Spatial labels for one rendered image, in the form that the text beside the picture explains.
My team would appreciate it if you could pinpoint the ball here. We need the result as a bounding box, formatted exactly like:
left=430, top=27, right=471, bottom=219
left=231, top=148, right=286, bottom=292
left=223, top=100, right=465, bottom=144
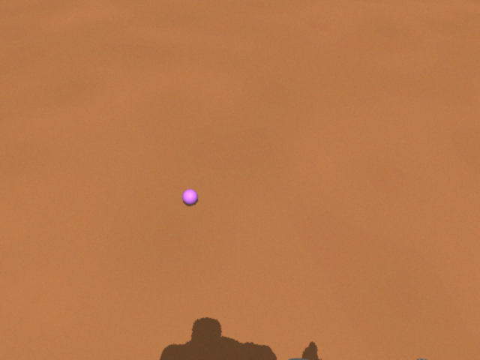
left=182, top=189, right=198, bottom=205

